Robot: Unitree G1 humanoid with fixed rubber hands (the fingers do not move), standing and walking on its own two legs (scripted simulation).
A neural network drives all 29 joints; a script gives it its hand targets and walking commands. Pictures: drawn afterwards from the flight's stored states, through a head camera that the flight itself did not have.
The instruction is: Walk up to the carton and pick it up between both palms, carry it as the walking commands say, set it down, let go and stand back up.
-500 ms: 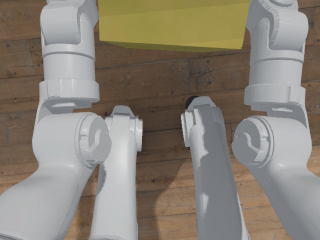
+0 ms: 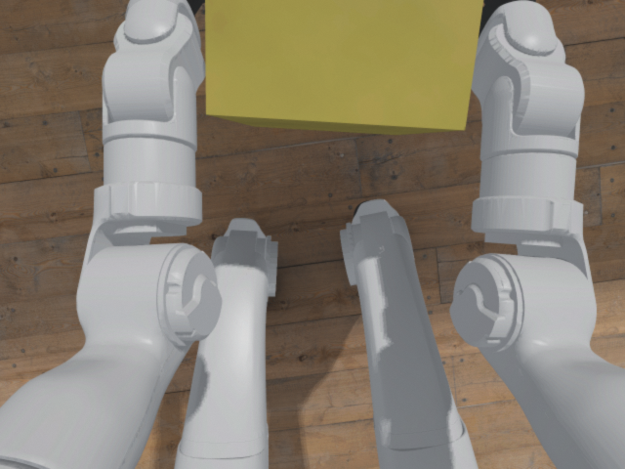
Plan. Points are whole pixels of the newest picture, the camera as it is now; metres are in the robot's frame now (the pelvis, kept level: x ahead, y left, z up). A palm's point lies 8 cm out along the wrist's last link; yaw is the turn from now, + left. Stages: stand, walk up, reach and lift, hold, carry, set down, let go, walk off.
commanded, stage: reach and lift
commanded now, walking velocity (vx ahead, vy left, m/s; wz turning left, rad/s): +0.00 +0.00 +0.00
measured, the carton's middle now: (336, 22) +0.54 -0.06 -0.14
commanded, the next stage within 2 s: none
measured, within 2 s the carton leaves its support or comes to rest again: neither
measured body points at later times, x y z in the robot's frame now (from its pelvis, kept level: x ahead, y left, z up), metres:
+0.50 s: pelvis +0.01 +0.00 +0.06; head +0.30 -0.03 +0.39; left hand +0.54 +0.09 -0.01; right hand +0.50 -0.20 -0.01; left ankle +0.14 +0.14 -0.50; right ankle +0.18 -0.14 -0.50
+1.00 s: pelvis +0.07 +0.01 +0.12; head +0.21 -0.01 +0.55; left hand +0.51 +0.11 +0.10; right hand +0.47 -0.18 +0.10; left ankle +0.14 +0.14 -0.50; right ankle +0.18 -0.14 -0.50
